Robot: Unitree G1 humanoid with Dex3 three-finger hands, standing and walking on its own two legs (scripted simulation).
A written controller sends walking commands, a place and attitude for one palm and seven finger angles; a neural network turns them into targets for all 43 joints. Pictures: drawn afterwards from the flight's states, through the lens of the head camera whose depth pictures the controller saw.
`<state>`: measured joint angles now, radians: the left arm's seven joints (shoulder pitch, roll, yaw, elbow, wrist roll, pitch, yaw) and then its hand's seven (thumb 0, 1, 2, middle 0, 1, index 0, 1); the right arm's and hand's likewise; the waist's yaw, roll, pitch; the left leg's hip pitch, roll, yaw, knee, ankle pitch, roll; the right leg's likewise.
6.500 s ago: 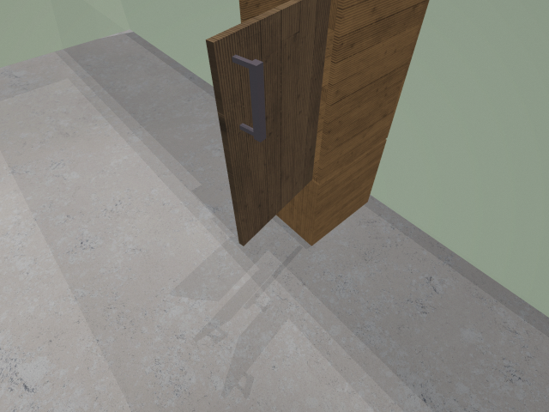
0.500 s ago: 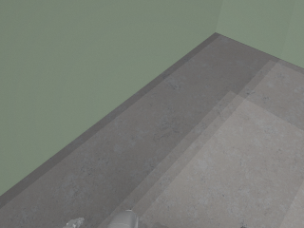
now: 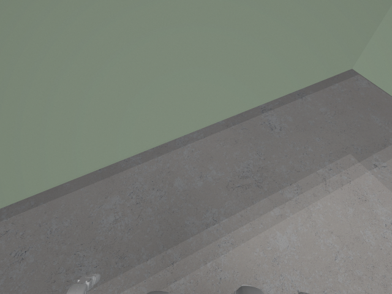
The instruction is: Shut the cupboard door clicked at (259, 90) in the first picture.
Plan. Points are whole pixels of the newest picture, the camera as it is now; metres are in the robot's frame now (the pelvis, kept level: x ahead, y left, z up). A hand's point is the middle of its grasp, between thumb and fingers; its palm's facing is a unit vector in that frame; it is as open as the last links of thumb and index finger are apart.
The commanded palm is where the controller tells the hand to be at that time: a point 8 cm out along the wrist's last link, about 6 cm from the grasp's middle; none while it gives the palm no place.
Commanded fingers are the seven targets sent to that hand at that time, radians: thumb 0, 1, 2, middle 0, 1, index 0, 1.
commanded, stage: walk to a spot facing it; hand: left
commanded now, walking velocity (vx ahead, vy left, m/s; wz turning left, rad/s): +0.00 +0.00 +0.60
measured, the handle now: out of the picture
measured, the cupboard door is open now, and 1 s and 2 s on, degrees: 100 100 100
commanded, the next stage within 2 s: none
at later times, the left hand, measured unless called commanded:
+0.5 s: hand out of the picture +0.01 +0.20 -0.18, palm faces +0.34 -0.90 -0.26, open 7.4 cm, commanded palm none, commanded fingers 0.00 0.90 0.90 -0.20 -0.30 -0.20 -0.30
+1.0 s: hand out of the picture -0.04 +0.12 -0.17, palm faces +0.62 -0.75 -0.22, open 7.4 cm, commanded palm none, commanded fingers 0.00 0.90 0.90 -0.20 -0.30 -0.20 -0.30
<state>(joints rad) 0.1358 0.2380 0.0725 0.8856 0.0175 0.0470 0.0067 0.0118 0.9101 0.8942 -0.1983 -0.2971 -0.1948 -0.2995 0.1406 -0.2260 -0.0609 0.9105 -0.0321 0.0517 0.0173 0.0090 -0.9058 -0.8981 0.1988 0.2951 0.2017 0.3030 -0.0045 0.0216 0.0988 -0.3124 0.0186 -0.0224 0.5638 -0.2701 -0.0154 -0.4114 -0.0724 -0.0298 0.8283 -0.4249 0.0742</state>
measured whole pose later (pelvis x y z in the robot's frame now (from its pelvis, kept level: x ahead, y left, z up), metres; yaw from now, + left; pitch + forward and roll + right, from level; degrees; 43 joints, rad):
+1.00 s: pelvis +0.03 -0.07 +0.00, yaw +39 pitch +1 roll +2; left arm 0.22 0.20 0.05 0.91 0.03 0.01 0.01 0.01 0.90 0.89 -0.20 -0.30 -0.20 -0.30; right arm 0.10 -0.23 -0.07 0.91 -0.02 0.07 0.04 0.01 -0.91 -0.90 0.19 0.29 0.20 0.30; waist 0.00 -0.04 0.12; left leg -0.32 0.01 0.11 0.65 -0.37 -0.05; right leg -0.24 -0.17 -0.25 0.60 -0.35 0.02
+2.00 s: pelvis +0.11 +0.09 +0.01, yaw +71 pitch +1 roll +1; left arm 0.18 0.22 0.07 0.96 0.03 0.00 -0.03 0.01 0.91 0.89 -0.20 -0.30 -0.19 -0.30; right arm 0.22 -0.19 -0.04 0.98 -0.03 -0.04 0.01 0.01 -0.92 -0.90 0.20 0.29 0.20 0.30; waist 0.01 -0.02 0.07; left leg -0.16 -0.01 0.08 0.41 -0.26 0.04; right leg -0.59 -0.16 -0.05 0.98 -0.22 0.07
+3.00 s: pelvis +0.22 +0.53 +0.01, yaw +85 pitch +0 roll +1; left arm 0.12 0.21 0.07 1.00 0.03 -0.01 -0.03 0.02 0.94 0.89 -0.20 -0.30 -0.19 -0.30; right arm 0.37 -0.18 -0.05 1.09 -0.03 -0.06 0.00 0.00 -0.93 -0.90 0.20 0.29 0.20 0.30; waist -0.03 -0.01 0.05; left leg -0.03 -0.01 0.14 0.33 -0.30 0.03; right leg -0.53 -0.14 -0.09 0.72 -0.15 0.02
